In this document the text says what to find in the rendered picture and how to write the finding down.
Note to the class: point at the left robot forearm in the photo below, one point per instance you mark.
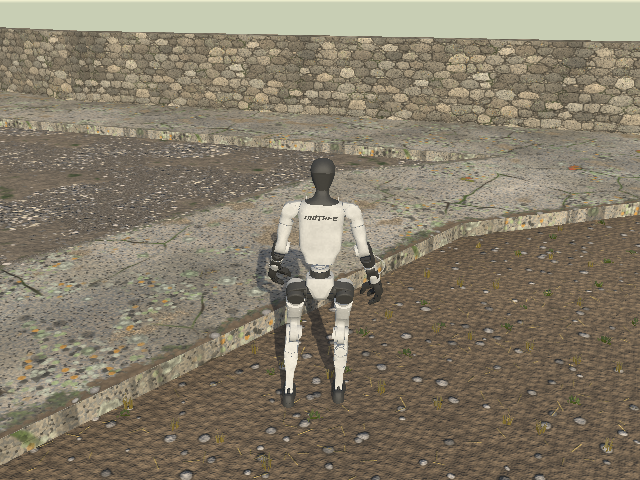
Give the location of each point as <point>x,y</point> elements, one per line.
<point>276,258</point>

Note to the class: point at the right robot hand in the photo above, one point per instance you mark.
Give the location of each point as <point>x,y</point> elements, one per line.
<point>376,288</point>

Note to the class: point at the left robot hand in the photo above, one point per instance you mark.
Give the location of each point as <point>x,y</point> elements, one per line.
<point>282,270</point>

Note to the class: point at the robot right thigh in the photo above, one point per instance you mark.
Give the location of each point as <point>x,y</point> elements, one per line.
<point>343,299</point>

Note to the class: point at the right robot forearm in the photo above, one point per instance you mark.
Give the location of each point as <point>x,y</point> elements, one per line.
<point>370,267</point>

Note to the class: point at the left robot shin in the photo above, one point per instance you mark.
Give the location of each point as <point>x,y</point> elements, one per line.
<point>290,359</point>

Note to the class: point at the robot left upper arm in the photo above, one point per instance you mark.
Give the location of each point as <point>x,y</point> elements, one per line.
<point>289,211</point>

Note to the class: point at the robot right upper arm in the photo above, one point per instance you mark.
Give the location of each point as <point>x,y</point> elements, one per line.
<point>353,212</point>

